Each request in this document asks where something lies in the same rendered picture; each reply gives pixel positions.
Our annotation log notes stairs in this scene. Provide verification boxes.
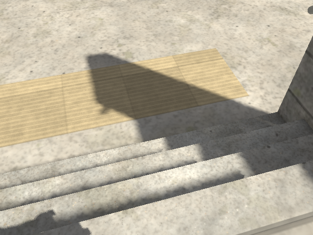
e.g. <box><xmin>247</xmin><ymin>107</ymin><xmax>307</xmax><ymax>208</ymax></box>
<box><xmin>0</xmin><ymin>112</ymin><xmax>313</xmax><ymax>235</ymax></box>

